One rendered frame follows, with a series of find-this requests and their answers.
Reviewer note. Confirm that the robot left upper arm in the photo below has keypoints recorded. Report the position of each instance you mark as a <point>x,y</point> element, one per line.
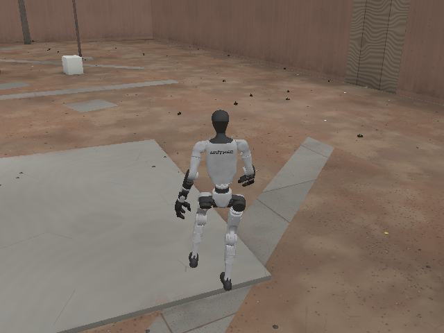
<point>199,147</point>

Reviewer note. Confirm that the robot right foot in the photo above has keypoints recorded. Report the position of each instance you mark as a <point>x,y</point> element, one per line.
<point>227,285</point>

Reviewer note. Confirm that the robot left forearm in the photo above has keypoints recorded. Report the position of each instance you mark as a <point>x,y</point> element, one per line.
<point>186,186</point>

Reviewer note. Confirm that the left robot hand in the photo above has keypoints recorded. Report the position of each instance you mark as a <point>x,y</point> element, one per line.
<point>178,208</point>

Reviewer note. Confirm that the robot right upper arm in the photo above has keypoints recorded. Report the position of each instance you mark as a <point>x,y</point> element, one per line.
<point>242,145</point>

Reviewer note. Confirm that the robot right forearm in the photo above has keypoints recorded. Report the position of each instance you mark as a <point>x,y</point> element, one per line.
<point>251,177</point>

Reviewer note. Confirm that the right robot hand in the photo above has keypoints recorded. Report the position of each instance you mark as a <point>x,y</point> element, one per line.
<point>244,178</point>

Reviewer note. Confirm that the right robot thigh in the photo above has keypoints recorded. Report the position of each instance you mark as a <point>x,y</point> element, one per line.
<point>234,217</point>

